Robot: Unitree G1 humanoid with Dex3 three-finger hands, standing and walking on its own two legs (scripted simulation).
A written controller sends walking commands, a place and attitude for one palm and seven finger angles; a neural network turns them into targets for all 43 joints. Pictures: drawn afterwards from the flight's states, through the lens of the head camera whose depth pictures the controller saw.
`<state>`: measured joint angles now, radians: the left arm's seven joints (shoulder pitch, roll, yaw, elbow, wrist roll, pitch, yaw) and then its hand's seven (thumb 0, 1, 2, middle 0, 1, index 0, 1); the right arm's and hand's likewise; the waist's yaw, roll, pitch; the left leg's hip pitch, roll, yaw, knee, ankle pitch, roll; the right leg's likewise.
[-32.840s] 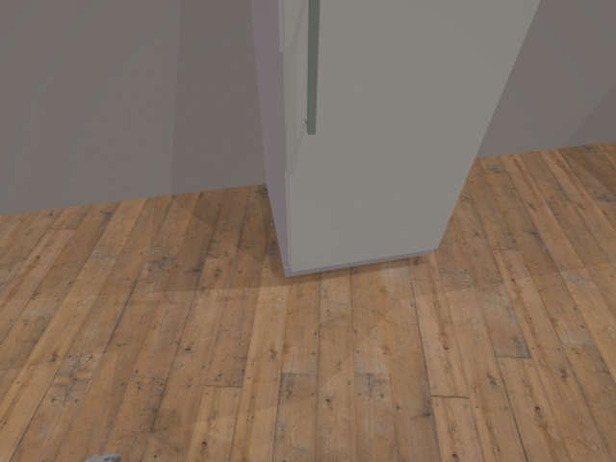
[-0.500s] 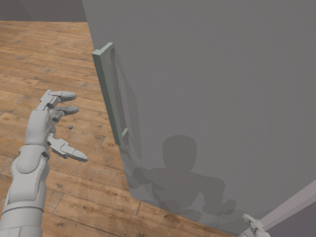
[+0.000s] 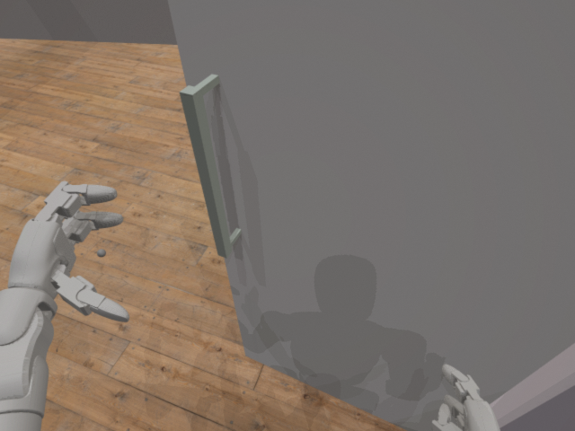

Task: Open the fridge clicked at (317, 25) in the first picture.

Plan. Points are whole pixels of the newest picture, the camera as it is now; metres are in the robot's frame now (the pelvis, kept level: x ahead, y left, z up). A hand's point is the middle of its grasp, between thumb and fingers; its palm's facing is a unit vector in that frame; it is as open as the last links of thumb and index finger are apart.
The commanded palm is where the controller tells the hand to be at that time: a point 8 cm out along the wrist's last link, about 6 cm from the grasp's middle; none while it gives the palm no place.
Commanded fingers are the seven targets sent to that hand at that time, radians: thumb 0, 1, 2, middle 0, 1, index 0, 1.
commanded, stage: slip the hand off the handle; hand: left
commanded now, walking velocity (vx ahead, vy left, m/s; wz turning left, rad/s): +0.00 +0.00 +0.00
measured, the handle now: (218, 180) +0.44 +0.16 +0.13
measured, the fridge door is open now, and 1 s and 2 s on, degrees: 71 71 71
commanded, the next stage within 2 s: draw the hand back to the body in 0.02 s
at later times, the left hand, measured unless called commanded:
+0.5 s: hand (83, 259) +0.26 +0.28 +0.15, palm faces -0.07 -0.99 -0.09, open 14.7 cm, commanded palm +0.22 +0.32 +0.16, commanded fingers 0.00 -0.55 0.20 -0.25 -1.15 -0.25 -1.15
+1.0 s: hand (47, 269) +0.23 +0.30 +0.16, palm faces +0.44 -0.84 -0.31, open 12.2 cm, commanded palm +0.18 +0.33 +0.18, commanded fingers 0.00 0.32 0.62 -0.22 -0.64 -0.22 -0.64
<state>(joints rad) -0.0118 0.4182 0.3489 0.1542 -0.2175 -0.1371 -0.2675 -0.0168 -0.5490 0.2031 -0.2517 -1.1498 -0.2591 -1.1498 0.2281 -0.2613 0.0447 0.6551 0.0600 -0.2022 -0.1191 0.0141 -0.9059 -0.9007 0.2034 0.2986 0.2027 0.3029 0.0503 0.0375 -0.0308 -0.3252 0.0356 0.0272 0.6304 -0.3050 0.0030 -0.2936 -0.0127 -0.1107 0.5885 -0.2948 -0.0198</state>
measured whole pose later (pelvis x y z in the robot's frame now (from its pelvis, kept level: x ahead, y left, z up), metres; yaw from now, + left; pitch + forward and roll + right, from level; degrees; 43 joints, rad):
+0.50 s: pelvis +0.01 +0.02 +0.00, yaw -1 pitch -1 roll -1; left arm 0.07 0.46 0.43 0.09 -0.37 0.05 -0.53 -0.02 -0.55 0.20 -0.25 -1.15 -0.26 -1.15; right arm 0.27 -0.29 0.05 0.60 0.08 -0.28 -0.09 0.02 -0.91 -0.90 0.20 0.30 0.20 0.30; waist 0.03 0.04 -0.06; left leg -0.27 0.02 0.05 0.62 -0.32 0.03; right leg -0.24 -0.02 -0.08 0.56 -0.29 0.01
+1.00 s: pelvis +0.01 +0.04 +0.01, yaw -1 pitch -4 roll -1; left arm 0.31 0.34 0.30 -0.30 -0.07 -0.05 0.12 -0.01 -0.02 0.46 -0.23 -0.84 -0.24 -0.84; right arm 0.23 -0.21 0.06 0.68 0.00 -0.19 -0.07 0.02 -0.90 -0.90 0.21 0.30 0.20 0.30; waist 0.08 0.03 0.01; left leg -0.16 -0.02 0.06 0.50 -0.27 0.05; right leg -0.14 -0.06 -0.07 0.46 -0.25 0.03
